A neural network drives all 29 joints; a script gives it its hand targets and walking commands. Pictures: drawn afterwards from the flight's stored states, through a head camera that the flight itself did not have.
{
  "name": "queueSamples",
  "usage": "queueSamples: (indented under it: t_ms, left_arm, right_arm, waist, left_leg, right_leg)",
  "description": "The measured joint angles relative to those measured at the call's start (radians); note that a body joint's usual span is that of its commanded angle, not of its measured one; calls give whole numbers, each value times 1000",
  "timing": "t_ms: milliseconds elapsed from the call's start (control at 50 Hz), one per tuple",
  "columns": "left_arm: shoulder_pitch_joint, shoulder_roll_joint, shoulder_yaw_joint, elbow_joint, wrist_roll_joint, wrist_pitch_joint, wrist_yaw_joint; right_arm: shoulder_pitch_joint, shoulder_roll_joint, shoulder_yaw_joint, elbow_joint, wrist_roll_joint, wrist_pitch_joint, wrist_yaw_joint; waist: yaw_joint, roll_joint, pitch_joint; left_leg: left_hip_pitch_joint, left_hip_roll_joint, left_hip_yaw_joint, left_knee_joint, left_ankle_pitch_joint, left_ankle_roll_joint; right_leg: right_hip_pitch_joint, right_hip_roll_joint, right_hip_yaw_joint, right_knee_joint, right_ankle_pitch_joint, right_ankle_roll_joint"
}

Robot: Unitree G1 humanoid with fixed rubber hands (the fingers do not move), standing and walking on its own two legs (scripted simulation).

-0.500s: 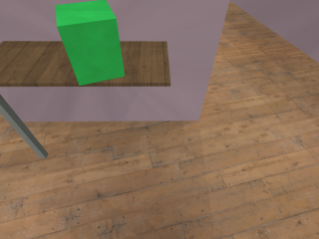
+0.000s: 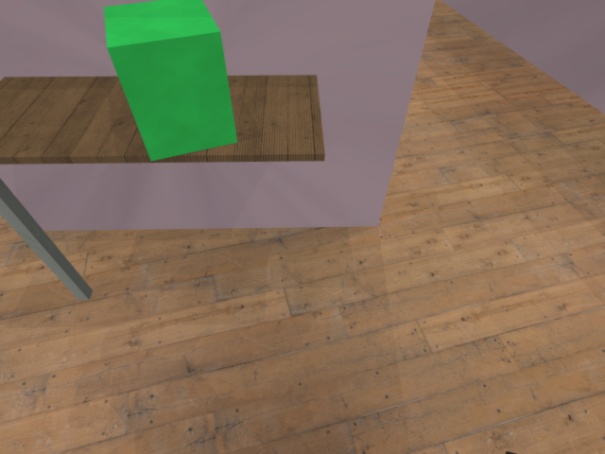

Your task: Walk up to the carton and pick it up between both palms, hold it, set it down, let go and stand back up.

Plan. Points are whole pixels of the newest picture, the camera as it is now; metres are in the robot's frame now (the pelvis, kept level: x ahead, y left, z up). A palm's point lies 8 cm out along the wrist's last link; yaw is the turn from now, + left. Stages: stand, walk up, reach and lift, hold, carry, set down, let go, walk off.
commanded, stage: walk up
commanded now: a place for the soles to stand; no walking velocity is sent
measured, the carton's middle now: (175, 79) +0.86 +0.26 +0.07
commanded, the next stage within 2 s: none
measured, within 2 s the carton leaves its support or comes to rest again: neither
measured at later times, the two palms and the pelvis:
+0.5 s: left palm out of the picture +0.07 +0.30 -0.09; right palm out of the picture +0.07 -0.32 -0.10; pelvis +0.00 -0.01 +0.00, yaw +0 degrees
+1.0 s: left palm out of the picture +0.07 +0.31 -0.09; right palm out of the picture +0.07 -0.32 -0.10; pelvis +0.00 +0.00 +0.00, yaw +0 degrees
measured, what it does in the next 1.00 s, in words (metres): stands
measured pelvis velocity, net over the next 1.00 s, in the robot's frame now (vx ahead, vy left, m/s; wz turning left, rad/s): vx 0.00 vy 0.00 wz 0.00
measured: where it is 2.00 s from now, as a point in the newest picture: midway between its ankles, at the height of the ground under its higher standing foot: outside the picture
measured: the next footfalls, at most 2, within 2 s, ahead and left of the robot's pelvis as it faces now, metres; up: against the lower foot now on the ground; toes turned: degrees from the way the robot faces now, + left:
left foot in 1.82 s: +0.26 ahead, +0.17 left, +0.00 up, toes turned +5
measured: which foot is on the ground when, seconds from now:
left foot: down 0.00-1.00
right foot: down 0.00-1.00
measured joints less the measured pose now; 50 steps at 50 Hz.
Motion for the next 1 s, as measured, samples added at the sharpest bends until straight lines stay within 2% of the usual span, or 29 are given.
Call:
queueSamples:
  t_ms: [20,140,200,360,400,440,480,900,1000]
  left_arm:
    - [-1,0,0,0,0,1,0]
    - [-1,1,0,0,0,6,1]
    - [-1,0,0,5,0,2,1]
    - [-2,0,0,6,0,10,1]
    - [-2,1,0,6,0,13,2]
    - [-2,2,0,7,0,12,2]
    - [-2,2,0,10,0,4,2]
    - [-3,-2,0,15,0,-2,2]
    - [-4,-1,0,15,0,1,2]
  right_arm:
    - [0,0,0,2,0,0,0]
    - [0,6,0,9,0,-4,0]
    - [-1,6,0,7,0,-4,0]
    - [-1,4,0,7,0,-4,0]
    - [-1,9,0,7,0,-4,0]
    - [-1,10,0,7,0,-4,0]
    - [-2,10,0,6,0,-4,0]
    - [-2,-8,0,19,0,0,0]
    - [-2,-5,0,19,0,-3,0]
  waist:
    - [0,-1,0]
    - [0,-8,-10]
    - [0,-7,-7]
    - [0,-3,-8]
    - [-1,-7,-9]
    - [0,-11,-10]
    - [0,-13,-9]
    - [0,-6,-12]
    - [0,-11,-12]
  left_leg:
    - [1,-1,0,-7,34,2]
    - [6,-2,1,-28,28,13]
    - [6,1,0,-20,26,3]
    - [5,-4,0,-27,31,9]
    - [5,-4,0,-36,38,12]
    - [6,-5,1,-41,42,10]
    - [7,-4,1,-34,39,-1]
    - [5,0,0,-31,33,-8]
    - [4,-9,-1,-29,32,7]
  right_leg:
    - [0,-1,0,0,0,0]
    - [-5,2,-1,20,-38,0]
    - [17,0,-2,-39,36,1]
    - [3,-2,-2,-9,16,1]
    - [-17,3,-3,41,-39,1]
    - [-13,1,-4,24,-56,1]
    - [6,-3,-5,-29,46,1]
    - [-4,3,-4,-8,10,-1]
    - [-3,-5,-4,-8,14,-1]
